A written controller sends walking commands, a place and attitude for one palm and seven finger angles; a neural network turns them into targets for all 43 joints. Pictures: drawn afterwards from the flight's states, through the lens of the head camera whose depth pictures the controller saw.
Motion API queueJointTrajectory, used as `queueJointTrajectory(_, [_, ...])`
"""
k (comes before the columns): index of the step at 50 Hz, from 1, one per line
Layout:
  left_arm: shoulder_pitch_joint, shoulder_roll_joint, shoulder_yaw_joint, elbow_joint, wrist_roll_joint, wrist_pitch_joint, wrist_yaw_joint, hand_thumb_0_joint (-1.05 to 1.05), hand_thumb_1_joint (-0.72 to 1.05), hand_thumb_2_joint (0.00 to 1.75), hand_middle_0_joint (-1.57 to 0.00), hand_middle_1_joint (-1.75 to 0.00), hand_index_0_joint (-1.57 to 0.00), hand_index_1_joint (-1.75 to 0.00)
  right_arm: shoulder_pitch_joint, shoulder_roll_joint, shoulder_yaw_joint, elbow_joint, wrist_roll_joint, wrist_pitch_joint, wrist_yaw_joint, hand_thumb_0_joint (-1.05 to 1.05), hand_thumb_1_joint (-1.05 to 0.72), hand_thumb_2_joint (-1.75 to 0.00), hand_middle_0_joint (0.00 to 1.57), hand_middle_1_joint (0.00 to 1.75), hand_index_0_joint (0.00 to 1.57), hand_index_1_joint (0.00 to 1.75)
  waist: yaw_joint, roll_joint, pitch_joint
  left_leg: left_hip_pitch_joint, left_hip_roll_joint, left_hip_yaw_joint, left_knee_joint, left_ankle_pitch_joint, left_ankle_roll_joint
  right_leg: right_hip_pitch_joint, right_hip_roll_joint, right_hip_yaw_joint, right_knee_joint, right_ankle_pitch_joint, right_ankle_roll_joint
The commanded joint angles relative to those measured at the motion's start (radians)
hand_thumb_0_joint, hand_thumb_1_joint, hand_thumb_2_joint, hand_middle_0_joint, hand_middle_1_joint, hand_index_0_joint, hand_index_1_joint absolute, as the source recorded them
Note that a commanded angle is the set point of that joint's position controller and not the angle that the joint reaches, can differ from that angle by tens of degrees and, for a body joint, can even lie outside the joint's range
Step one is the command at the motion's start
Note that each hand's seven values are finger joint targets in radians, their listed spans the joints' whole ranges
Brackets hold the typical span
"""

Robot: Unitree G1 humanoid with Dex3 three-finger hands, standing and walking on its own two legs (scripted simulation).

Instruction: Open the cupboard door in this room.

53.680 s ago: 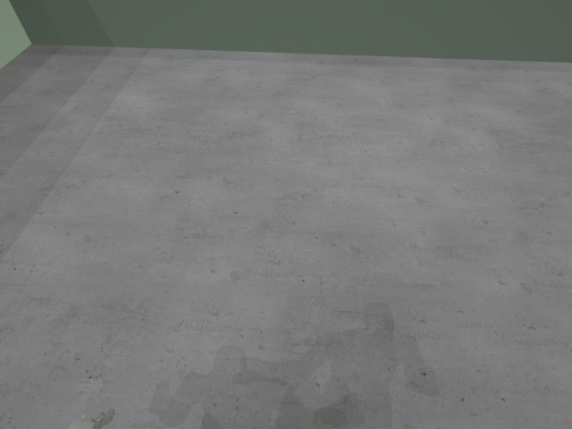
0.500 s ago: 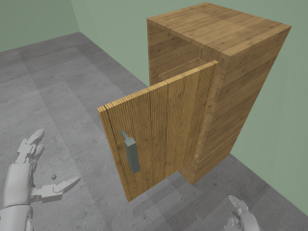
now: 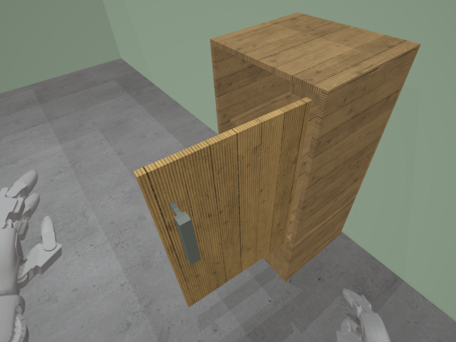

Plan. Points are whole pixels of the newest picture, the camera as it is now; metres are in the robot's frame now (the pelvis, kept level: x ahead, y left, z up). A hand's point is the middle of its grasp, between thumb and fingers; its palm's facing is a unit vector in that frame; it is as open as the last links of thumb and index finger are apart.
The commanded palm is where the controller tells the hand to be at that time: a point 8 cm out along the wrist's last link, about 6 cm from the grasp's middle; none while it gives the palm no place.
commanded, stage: draw the hand back to the body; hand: left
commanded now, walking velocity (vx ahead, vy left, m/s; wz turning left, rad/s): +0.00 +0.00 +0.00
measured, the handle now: (183, 232) +0.33 +0.15 -0.01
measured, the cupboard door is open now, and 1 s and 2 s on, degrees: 86 86 86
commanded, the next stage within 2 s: step back with the hand held close in 0.20 s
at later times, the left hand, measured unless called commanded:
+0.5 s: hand (56, 253) +0.18 +0.26 +0.15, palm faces +0.41 -0.78 -0.47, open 7.4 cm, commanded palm +0.12 +0.30 +0.17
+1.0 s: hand out of the picture +0.10 +0.29 +0.15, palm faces +0.44 -0.76 -0.49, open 7.4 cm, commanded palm +0.04 +0.32 +0.17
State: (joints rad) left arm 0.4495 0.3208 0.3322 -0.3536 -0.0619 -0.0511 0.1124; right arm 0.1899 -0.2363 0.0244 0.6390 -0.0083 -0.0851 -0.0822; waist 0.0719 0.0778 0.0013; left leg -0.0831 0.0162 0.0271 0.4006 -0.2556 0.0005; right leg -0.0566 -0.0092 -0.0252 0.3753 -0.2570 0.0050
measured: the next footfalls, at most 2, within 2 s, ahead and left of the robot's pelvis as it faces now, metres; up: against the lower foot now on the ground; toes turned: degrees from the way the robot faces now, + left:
right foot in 1.40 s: -0.17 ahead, -0.10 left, +0.00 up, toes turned +4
left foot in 1.54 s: -0.06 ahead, +0.10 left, +0.00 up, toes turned +0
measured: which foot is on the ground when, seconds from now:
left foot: down 0.00-1.00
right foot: down 0.00-1.00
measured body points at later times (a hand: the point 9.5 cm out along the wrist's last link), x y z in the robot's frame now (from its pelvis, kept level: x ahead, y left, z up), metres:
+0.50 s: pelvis -0.02 +0.00 +0.00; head -0.02 -0.03 +0.45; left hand +0.15 +0.30 +0.18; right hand +0.17 -0.24 -0.09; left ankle -0.02 +0.12 -0.74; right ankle -0.03 -0.12 -0.74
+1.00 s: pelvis -0.10 +0.02 -0.02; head -0.08 +0.03 +0.43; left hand +0.07 +0.33 +0.17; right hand +0.08 -0.21 -0.09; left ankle -0.02 +0.12 -0.74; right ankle -0.03 -0.12 -0.74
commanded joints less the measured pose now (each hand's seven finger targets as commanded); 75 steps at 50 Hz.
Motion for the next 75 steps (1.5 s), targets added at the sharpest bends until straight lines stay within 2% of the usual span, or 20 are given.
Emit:
queueJointTrajectory(1, [-0.110, 0.214, 0.124, -0.215, 0.008, -0.067, 0.018, 0.00, 0.90, 0.90, -0.20, -0.30, -0.20, -0.30, -0.134, -0.092, -0.041, -0.160, 0.002, -0.058, -0.013, 0.00, -0.90, -0.90, 0.20, 0.30, 0.20, 0.30, -0.003, -0.038, -0.071, 0.024, -0.001, 0.009, -0.034, 0.286, 0.023, 0.001, 0.009, -0.011, -0.047, 0.280, -0.013])
queueJointTrajectory(9, [-0.112, 0.211, 0.121, -0.226, 0.007, -0.083, 0.019, 0.00, 0.90, 0.90, -0.20, -0.30, -0.20, -0.30, -0.143, -0.084, -0.042, -0.150, 0.003, -0.079, -0.019, 0.00, -0.90, -0.90, 0.20, 0.30, 0.20, 0.30, -0.004, 0.003, -0.040, 0.038, -0.006, 0.015, -0.041, 0.238, 0.023, -0.030, 0.010, -0.002, -0.072, 0.236, -0.009])
queueJointTrajectory(15, [-0.091, 0.193, 0.113, -0.175, 0.000, -0.087, 0.011, 0.00, 0.90, 0.90, -0.20, -0.30, -0.20, -0.30, -0.145, -0.085, -0.047, -0.144, 0.003, -0.079, -0.019, 0.00, -0.90, -0.90, 0.20, 0.30, 0.20, 0.30, -0.005, -0.053, -0.017, 0.035, -0.003, 0.019, -0.048, 0.214, 0.029, -0.042, 0.012, 0.003, -0.091, 0.211, -0.004])
queueJointTrajectory(16, [-0.155, 0.227, 0.125, -0.263, 0.000, -0.099, 0.014, 0.00, 0.90, 0.90, -0.20, -0.30, -0.20, -0.30, -0.152, -0.086, -0.044, -0.154, 0.004, -0.085, -0.018, 0.00, -0.90, -0.90, 0.20, 0.30, 0.20, 0.30, -0.001, -0.023, -0.049, 0.038, -0.009, 0.011, -0.049, 0.208, 0.027, -0.020, 0.007, 0.004, -0.088, 0.204, -0.007])
queueJointTrajectory(17, [-0.199, 0.338, 0.240, -0.298, 0.013, -0.133, 0.024, 0.00, 0.90, 0.90, -0.20, -0.30, -0.20, -0.30, -0.147, -0.111, -0.048, -0.182, 0.011, -0.061, -0.018, 0.00, -0.90, -0.90, 0.20, 0.30, 0.20, 0.30, -0.048, -0.063, 0.026, -0.035, 0.008, -0.002, 0.009, 0.159, 0.037, -0.147, -0.040, 0.096, -0.142, 0.275, -0.008])
queueJointTrajectory(20, [-0.003, 0.225, 0.151, -0.199, 0.014, -0.133, 0.010, 0.00, 0.90, 0.90, -0.20, -0.30, -0.20, -0.30, -0.135, -0.104, -0.057, -0.178, 0.005, -0.014, -0.012, 0.00, -0.90, -0.90, 0.20, 0.30, 0.20, 0.30, -0.058, -0.097, -0.030, -0.045, 0.008, -0.001, 0.038, 0.173, 0.031, -0.145, -0.070, 0.081, -0.117, 0.322, -0.008])
queueJointTrajectory(32, [0.082, 0.281, 0.202, -0.321, 0.009, -0.142, 0.043, 0.00, 0.90, 0.90, -0.20, -0.30, -0.20, -0.30, -0.127, -0.110, -0.077, -0.243, 0.021, 0.048, -0.029, 0.00, -0.90, -0.90, 0.20, 0.30, 0.20, 0.30, -0.058, -0.039, -0.175, -0.095, 0.054, -0.021, 0.003, 0.380, 0.025, -0.056, -0.030, 0.029, 0.039, 0.435, 0.009])
queueJointTrajectory(37, [0.116, 0.272, 0.210, -0.341, 0.014, -0.154, 0.050, 0.00, 0.90, 0.90, -0.20, -0.30, -0.20, -0.30, -0.123, -0.114, -0.077, -0.254, 0.020, 0.040, -0.025, 0.00, -0.90, -0.90, 0.20, 0.30, 0.20, 0.30, -0.056, 0.012, -0.140, -0.244, 0.078, -0.051, -0.039, 0.213, 0.040, -0.025, -0.012, 0.035, 0.091, 0.315, 0.011])
queueJointTrajectory(46, [0.048, 0.258, 0.231, -0.352, 0.047, -0.204, 0.056, 0.00, 0.90, 0.90, -0.20, -0.30, -0.20, -0.30, -0.104, -0.130, -0.079, -0.249, 0.014, -0.016, -0.024, 0.00, -0.90, -0.90, 0.20, 0.30, 0.20, 0.30, -0.067, 0.048, -0.045, -0.619, 0.125, -0.142, -0.124, -0.371, 0.094, 0.066, 0.018, 0.058, 0.205, 0.094, 0.015])
queueJointTrajectory(50, [0.018, 0.244, 0.217, -0.360, 0.053, -0.215, 0.060, 0.00, 0.90, 0.90, -0.20, -0.30, -0.20, -0.30, -0.083, -0.126, -0.080, -0.236, 0.009, -0.039, -0.020, 0.00, -0.90, -0.90, 0.20, 0.30, 0.20, 0.30, -0.076, -0.013, -0.031, -0.592, 0.092, -0.120, -0.037, -0.406, 0.079, -0.045, -0.011, 0.104, 0.139, -0.063, 0.001])
queueJointTrajectory(56, [0.018, 0.269, 0.211, -0.384, 0.033, -0.224, 0.081, 0.00, 0.90, 0.90, -0.20, -0.30, -0.20, -0.30, -0.060, -0.111, -0.073, -0.186, 0.003, -0.047, -0.018, 0.00, -0.90, -0.90, 0.20, 0.30, 0.20, 0.30, -0.089, -0.090, -0.062, -0.258, 0.001, -0.056, 0.181, -0.214, 0.012, -0.402, -0.106, 0.146, -0.055, -0.219, -0.051])
queueJointTrajectory(59, [0.022, 0.280, 0.226, -0.399, 0.032, -0.229, 0.087, 0.00, 0.90, 0.90, -0.20, -0.30, -0.20, -0.30, -0.075, -0.114, -0.069, -0.193, 0.007, -0.043, -0.023, 0.00, -0.90, -0.90, 0.20, 0.30, 0.20, 0.30, -0.089, -0.008, -0.044, -0.368, 0.063, -0.144, 0.030, -0.306, 0.034, -0.331, -0.038, 0.076, 0.044, -0.211, -0.012])
queueJointTrajectory(62, [0.040, 0.289, 0.275, -0.423, 0.040, -0.241, 0.077, 0.00, 0.90, 0.90, -0.20, -0.30, -0.20, -0.30, -0.105, -0.115, -0.078, -0.207, 0.000, -0.059, -0.027, 0.00, -0.90, -0.90, 0.20, 0.30, 0.20, 0.30, -0.061, 0.188, -0.108, -0.647, 0.260, -0.368, -0.274, -0.449, 0.128, 0.016, 0.101, 0.015, 0.471, -0.050, 0.019])
queueJointTrajectory(64, [0.070, 0.289, 0.283, -0.387, 0.036, -0.245, 0.067, 0.00, 0.90, 0.90, -0.20, -0.30, -0.20, -0.30, -0.102, -0.111, -0.090, -0.196, -0.004, -0.074, -0.013, 0.00, -0.90, -0.90, 0.20, 0.30, 0.20, 0.30, -0.061, 0.112, -0.112, -0.594, 0.279, -0.340, -0.234, -0.383, 0.148, -0.026, 0.105, 0.053, 0.507, -0.150, 0.002])
queueJointTrajectory(67, [0.106, 0.252, 0.235, -0.368, 0.013, -0.247, 0.056, 0.00, 0.90, 0.90, -0.20, -0.30, -0.20, -0.30, -0.111, -0.095, -0.081, -0.176, -0.009, -0.092, 0.007, 0.00, -0.90, -0.90, 0.20, 0.30, 0.20, 0.30, -0.062, 0.121, -0.077, -0.434, 0.210, -0.247, -0.161, -0.210, 0.105, -0.116, 0.082, 0.034, 0.236, -0.177, -0.028])
queueJointTrajectory(69, [0.090, 0.264, 0.213, -0.382, 0.004, -0.255, 0.048, 0.00, 0.90, 0.90, -0.20, -0.30, -0.20, -0.30, -0.102, -0.094, -0.080, -0.150, -0.013, -0.085, 0.018, 0.00, -0.90, -0.90, 0.20, 0.30, 0.20, 0.30, -0.076, 0.047, -0.095, -0.298, 0.149, -0.184, -0.036, -0.064, 0.045, -0.189, 0.004, 0.145, -0.011, -0.058, -0.065])
queueJointTrajectory(70, [0.057, 0.287, 0.213, -0.371, 0.005, -0.259, 0.047, 0.00, 0.90, 0.90, -0.20, -0.30, -0.20, -0.30, -0.099, -0.085, -0.077, -0.140, -0.014, -0.071, 0.021, 0.00, -0.90, -0.90, 0.20, 0.30, 0.20, 0.30, -0.083, -0.065, -0.101, -0.223, 0.088, -0.100, 0.088, 0.009, 0.007, -0.271, -0.098, 0.279, -0.080, 0.042, -0.095])
queueJointTrajectory(71, [0.026, 0.309, 0.223, -0.349, 0.012, -0.267, 0.056, 0.00, 0.90, 0.90, -0.20, -0.30, -0.20, -0.30, -0.087, -0.076, -0.072, -0.117, -0.022, -0.064, 0.018, 0.00, -0.90, -0.90, 0.20, 0.30, 0.20, 0.30, -0.083, -0.109, -0.117, -0.134, 0.046, -0.033, 0.196, 0.061, -0.017, -0.356, -0.189, 0.311, -0.118, 0.229, -0.109])
queueJointTrajectory(73, [-0.001, 0.306, 0.189, -0.358, 0.025, -0.245, 0.057, 0.00, 0.90, 0.90, -0.20, -0.30, -0.20, -0.30, -0.109, -0.084, -0.082, -0.138, 0.011, -0.066, 0.004, 0.00, -0.90, -0.90, 0.20, 0.30, 0.20, 0.30, -0.078, -0.255, -0.185, -0.152, -0.023, -0.003, 0.331, 0.010, -0.013, -0.257, -0.178, 0.217, -0.043, 0.619, -0.055])
queueJointTrajectory(75, [0.032, 0.336, 0.228, -0.339, 0.027, -0.216, 0.050, 0.00, 0.90, 0.90, -0.20, -0.30, -0.20, -0.30, -0.131, -0.071, -0.066, -0.163, 0.008, -0.039, -0.012, 0.00, -0.90, -0.90, 0.20, 0.30, 0.20, 0.30, -0.077, -0.216, -0.148, -0.230, -0.027, -0.008, 0.227, 0.083, -0.010, -0.147, -0.138, 0.158, 0.044, 0.835, -0.049])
